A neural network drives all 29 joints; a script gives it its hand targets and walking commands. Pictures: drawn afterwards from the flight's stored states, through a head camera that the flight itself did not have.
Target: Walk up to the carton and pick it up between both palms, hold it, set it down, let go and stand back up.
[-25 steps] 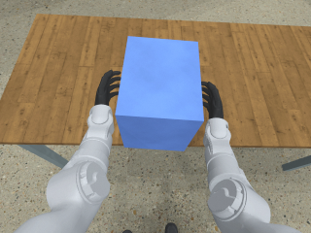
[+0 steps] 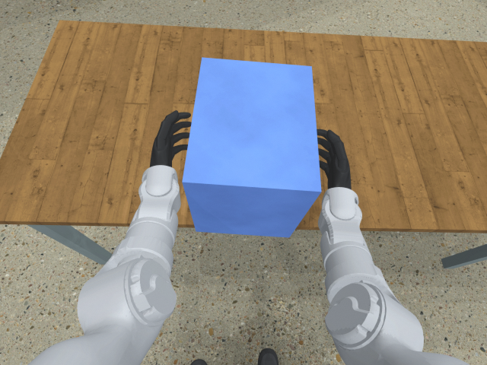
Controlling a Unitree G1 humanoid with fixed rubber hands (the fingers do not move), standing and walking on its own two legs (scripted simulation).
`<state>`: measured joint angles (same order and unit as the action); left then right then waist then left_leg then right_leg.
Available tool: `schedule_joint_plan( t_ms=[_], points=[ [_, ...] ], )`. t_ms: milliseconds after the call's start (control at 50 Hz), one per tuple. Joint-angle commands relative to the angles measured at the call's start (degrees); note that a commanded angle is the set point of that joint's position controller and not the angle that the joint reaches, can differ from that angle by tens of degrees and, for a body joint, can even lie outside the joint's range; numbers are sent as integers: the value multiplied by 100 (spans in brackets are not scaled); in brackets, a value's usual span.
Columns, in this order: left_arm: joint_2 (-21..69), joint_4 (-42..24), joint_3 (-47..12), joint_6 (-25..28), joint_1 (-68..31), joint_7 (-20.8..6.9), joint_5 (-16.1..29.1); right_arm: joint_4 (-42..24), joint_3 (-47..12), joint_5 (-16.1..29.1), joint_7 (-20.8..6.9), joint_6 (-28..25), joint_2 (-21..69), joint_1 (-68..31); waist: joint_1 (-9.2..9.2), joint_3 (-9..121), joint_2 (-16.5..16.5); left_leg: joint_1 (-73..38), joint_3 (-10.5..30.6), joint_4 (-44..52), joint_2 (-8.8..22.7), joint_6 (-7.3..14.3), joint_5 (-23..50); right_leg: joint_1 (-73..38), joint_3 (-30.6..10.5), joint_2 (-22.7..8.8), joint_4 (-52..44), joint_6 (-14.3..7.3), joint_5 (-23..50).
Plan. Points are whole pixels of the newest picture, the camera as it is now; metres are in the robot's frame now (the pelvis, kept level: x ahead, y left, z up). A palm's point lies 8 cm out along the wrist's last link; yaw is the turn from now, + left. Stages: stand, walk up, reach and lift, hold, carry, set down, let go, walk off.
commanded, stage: reach and lift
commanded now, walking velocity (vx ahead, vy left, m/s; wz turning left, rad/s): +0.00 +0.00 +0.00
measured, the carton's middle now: (249, 155) +0.50 -0.03 -0.06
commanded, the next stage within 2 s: none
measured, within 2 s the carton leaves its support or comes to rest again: leaves its support in 1.12 s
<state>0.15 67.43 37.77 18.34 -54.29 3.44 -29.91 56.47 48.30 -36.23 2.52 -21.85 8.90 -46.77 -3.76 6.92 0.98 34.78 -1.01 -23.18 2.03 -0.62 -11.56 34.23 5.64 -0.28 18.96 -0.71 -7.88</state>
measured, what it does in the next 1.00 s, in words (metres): stands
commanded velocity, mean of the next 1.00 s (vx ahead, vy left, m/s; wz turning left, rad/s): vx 0.00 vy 0.00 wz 0.00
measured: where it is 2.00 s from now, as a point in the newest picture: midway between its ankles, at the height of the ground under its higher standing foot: outside the picture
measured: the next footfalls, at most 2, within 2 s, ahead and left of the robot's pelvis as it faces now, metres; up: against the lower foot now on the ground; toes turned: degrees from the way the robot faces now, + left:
none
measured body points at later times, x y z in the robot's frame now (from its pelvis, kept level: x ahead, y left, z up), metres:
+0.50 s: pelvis +0.00 +0.00 +0.00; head +0.14 +0.02 +0.43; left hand +0.47 +0.12 +0.01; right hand +0.42 -0.17 +0.01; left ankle -0.03 +0.12 -0.74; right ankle -0.02 -0.11 -0.74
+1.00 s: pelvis -0.01 +0.00 +0.00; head +0.10 +0.01 +0.44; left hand +0.44 +0.13 +0.01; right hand +0.40 -0.16 +0.01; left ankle -0.03 +0.12 -0.74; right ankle -0.02 -0.11 -0.74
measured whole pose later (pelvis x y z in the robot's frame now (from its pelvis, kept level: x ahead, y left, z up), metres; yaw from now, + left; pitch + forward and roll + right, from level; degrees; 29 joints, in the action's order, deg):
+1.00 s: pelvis -0.01 +0.00 +0.00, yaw +0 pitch +20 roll -1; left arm -0.4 71.4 29.5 20.2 -50.3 6.1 -21.4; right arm 61.4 36.1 -26.2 6.9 -24.2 5.4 -41.4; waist -2.2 7.4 0.7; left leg 31.7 -2.0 -22.4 2.8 -0.8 -10.9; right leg 30.6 5.7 0.2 16.6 -0.9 -6.3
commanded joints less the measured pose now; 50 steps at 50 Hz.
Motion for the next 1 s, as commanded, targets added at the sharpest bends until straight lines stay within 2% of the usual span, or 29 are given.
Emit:
schedule_joint_plan(
  t_ms=[0,380,580,780,980],
  points=[
    [2551,393,-1034,44,-2129,-477,-268,526,-1473,-419,-742,-324,2561,-2398,-64,3451,-425,-1697,-216,-291,48,-128,3203,-2053,165,-54,470,151,2984],
    [2738,536,-1199,92,-1950,-459,-207,711,-1758,-251,-667,-465,2615,-2391,-27,3387,-387,-1376,-193,-253,58,-123,3087,-2262,112,-29,508,83,3105],
    [2895,562,-1495,173,-1764,-438,-52,705,-2203,-30,-590,-613,2645,-2361,39,3532,-376,-1269,-188,-220,60,-164,3219,-2629,56,-2,533,63,3499],
    [2984,644,-1824,232,-1747,-484,197,631,-2703,249,-493,-666,2660,-2429,135,3573,-301,-1032,-235,-43,10,-169,2865,-3263,-34,-2,547,84,3822],
    [3037,683,-2138,310,-2024,-509,555,537,-3025,493,-425,-615,2637,-2675,236,3604,-314,-1169,-286,30,-23,-209,2465,-3335,-53,48,476,70,3479]
  ],
)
